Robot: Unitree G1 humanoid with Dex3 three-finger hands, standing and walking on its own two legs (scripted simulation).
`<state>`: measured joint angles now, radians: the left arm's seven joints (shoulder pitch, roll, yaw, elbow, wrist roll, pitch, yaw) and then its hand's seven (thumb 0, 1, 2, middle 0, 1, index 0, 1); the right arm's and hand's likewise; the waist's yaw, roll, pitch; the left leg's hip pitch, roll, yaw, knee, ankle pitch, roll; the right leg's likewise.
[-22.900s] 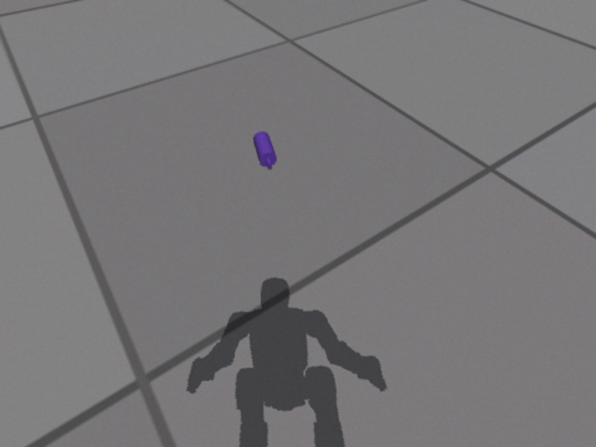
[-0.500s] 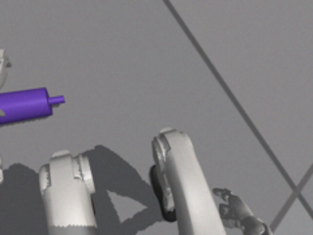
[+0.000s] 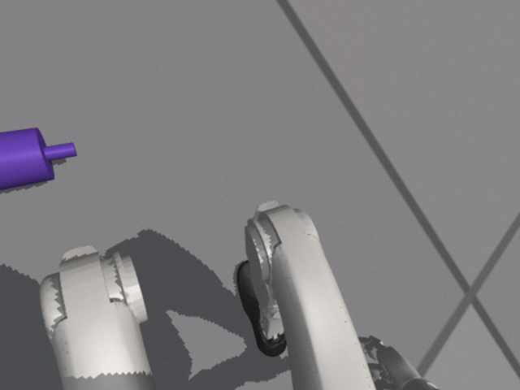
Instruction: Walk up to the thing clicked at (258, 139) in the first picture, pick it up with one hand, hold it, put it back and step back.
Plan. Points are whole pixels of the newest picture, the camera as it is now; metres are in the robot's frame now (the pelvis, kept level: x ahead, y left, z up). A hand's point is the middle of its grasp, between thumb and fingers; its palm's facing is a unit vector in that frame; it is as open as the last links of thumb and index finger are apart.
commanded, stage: rest palm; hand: left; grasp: from above
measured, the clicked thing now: out of the picture +0.47 +0.30 -0.27
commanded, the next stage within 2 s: close in 0.54 s
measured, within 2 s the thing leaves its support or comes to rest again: neither
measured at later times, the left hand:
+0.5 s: hand out of the picture +0.46 +0.31 -0.24, palm faces -0.47 -0.15 -0.87, open 13.8 cm
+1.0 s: hand out of the picture +0.46 +0.31 -0.25, palm faces -0.42 -0.11 -0.90, open 12.2 cm
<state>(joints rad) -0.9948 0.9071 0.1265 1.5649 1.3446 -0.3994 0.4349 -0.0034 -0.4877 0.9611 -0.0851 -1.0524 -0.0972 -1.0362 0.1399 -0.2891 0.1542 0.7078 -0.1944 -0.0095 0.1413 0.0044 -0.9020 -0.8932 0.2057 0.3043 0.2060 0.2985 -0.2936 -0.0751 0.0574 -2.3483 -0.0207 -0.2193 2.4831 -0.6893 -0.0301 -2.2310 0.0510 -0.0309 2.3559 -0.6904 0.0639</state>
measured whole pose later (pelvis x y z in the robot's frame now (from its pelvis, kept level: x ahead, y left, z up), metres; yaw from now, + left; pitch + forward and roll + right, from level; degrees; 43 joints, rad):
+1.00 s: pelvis +0.00 +0.01 -0.02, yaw -4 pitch +29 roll -14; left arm -1.04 0.97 0.13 1.75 1.40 -0.28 0.65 0.00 -0.27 0.95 -0.20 -1.09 -0.23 -1.06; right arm 0.08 -0.31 0.22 0.71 -0.28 -0.15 0.23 0.00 -0.89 -0.89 0.20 0.30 0.20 0.30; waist -0.35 -0.11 0.09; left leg -2.38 0.00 -0.26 2.58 -0.73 -0.02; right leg -2.25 0.07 -0.07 2.40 -0.69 0.06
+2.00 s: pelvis +0.00 +0.01 -0.02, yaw -4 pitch +28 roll -14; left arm -1.05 1.01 0.12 1.77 1.35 -0.28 0.61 0.00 -0.21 0.70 -0.44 -0.85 -0.46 -0.83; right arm 0.09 -0.33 0.26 0.69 -0.28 -0.18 0.24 0.00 -0.90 -0.89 0.20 0.30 0.20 0.30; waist -0.36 -0.11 0.12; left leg -2.37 0.00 -0.27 2.59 -0.73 -0.02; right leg -2.24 0.07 -0.08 2.40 -0.68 0.07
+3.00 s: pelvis +0.01 +0.00 +0.00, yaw -1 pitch +33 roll -12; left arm -0.96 0.83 0.10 1.42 1.25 -0.19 0.38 0.01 -0.17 0.51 -0.61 -0.60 -0.64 -0.57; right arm 0.13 -0.31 0.11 0.68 -0.18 -0.09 0.24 0.00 -0.91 -0.90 0.20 0.30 0.20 0.30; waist -0.26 0.00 -0.02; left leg -2.37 -0.01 -0.21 2.49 -0.71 -0.02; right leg -2.25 0.02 -0.04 2.36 -0.70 0.06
